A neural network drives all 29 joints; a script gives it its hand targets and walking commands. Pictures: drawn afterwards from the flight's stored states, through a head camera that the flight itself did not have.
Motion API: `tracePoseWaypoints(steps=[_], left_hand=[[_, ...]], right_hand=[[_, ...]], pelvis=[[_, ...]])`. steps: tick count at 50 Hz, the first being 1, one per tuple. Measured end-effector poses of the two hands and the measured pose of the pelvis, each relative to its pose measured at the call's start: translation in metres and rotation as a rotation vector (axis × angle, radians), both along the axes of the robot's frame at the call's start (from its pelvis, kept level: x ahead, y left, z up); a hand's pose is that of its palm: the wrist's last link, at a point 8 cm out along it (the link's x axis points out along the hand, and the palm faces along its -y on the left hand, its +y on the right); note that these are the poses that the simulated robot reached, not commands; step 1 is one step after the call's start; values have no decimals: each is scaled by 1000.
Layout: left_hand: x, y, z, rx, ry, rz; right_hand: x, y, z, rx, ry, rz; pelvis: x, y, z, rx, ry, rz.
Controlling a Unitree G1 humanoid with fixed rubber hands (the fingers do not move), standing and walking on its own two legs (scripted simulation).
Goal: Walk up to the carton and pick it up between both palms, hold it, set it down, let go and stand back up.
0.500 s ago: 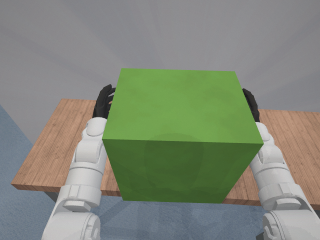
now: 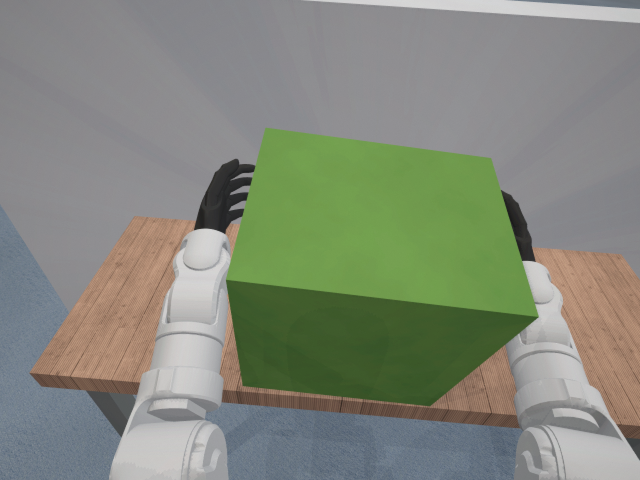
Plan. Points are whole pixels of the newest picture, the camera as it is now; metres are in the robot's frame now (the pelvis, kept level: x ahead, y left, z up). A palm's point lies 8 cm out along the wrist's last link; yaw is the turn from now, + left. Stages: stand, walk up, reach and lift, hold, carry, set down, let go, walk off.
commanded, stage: reach and lift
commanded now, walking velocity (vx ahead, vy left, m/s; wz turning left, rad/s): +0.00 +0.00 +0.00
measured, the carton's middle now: (356, 281) +0.35 -0.05 +0.09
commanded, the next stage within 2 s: none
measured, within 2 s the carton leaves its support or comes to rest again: neither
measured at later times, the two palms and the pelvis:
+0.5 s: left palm (210, 230) +0.39 +0.14 +0.15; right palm (499, 256) +0.36 -0.23 +0.14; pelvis +0.00 +0.00 +0.00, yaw +1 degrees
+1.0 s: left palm (152, 205) +0.36 +0.18 +0.21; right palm (480, 211) +0.36 -0.18 +0.21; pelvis -0.01 +0.01 +0.00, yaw +0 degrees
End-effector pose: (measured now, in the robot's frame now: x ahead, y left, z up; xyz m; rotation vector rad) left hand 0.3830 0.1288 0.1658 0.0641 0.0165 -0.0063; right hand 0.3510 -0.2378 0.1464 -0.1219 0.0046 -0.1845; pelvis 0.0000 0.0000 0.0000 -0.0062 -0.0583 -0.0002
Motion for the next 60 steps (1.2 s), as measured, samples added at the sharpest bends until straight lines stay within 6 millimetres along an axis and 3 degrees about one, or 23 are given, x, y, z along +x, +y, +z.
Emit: tracePoseWaypoints(steps=[6,12,21,28,32,38,48,54,60], left_hand=[[-5,2,-16,-11,90,-11],[-6,12,-26,-39,107,24],[4,11,-11,-35,64,35],[4,9,-14,-38,100,6],[-3,15,0,-29,56,16],[-16,26,27,-27,15,48],[-25,56,38,-107,102,107],[-20,47,68,-91,69,96],[-10,29,76,-54,124,57]], right_hand=[[-8,2,-20,21,81,1],[0,11,-20,14,84,22],[9,11,-5,-1,45,20],[0,12,-14,56,74,-22],[-4,19,-9,95,29,-26],[-6,30,17,105,-11,1],[7,58,50,116,74,58],[6,48,73,151,39,51],[5,31,69,165,91,18]], pelvis=[[-13,0,0,9,-22,-3],[-16,0,0,14,44,-6],[-2,-3,0,3,38,16],[7,2,0,-4,11,15],[7,7,-1,-9,7,8],[2,12,-1,-10,-23,0],[-13,7,-2,-6,-27,-4],[-13,6,-2,-8,-33,14],[-10,7,-2,-6,-47,-4]])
